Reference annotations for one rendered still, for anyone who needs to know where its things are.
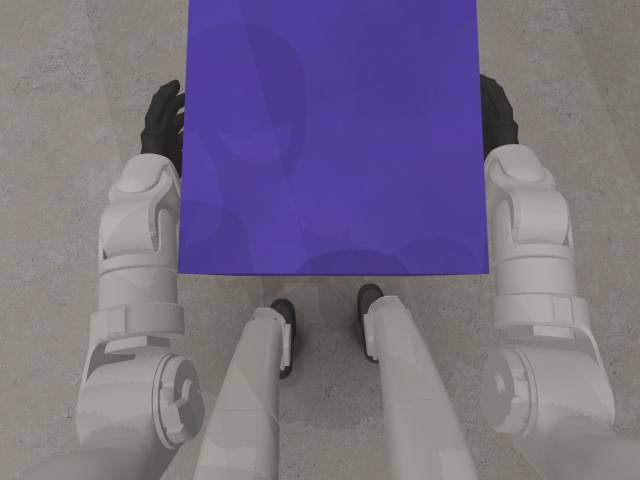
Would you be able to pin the carton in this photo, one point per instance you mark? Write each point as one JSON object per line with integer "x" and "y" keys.
{"x": 332, "y": 138}

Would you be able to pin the right robot forearm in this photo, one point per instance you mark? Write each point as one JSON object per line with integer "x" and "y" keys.
{"x": 533, "y": 254}

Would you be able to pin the robot left thigh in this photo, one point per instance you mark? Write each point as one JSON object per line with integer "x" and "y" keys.
{"x": 242, "y": 438}

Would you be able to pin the robot left shin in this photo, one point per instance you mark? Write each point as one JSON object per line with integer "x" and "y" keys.
{"x": 266, "y": 312}

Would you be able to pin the right robot upper arm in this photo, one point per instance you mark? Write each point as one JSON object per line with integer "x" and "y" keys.
{"x": 556, "y": 407}

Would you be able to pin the left robot upper arm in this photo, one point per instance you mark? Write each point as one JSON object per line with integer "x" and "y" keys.
{"x": 133, "y": 417}

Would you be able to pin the left robot forearm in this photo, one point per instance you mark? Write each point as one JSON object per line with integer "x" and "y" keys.
{"x": 137, "y": 266}

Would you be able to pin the robot right hand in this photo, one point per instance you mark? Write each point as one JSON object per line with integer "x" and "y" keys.
{"x": 498, "y": 126}

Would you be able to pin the robot left hand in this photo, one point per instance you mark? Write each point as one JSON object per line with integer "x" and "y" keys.
{"x": 160, "y": 135}

